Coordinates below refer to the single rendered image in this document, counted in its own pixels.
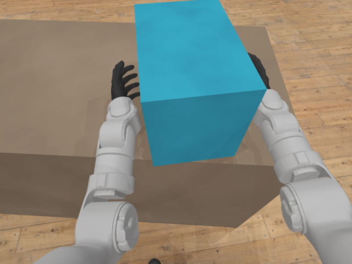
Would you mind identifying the robot left hand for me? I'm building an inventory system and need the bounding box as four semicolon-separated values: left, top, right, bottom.
111;60;140;100

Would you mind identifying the left robot forearm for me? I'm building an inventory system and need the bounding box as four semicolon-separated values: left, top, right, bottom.
75;97;142;241

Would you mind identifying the robot right hand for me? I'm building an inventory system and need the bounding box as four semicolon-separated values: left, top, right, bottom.
248;53;270;89

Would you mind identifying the right robot upper arm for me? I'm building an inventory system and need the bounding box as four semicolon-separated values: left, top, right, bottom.
279;177;352;264

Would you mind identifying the pedestal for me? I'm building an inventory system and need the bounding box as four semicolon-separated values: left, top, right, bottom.
0;19;295;228

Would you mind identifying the right robot forearm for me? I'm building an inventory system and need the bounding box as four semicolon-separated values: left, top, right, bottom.
253;89;352;216

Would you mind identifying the left robot upper arm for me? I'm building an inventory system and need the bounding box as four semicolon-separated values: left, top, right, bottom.
33;201;139;264

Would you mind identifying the carton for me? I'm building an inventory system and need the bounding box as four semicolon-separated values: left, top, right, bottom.
134;0;267;167

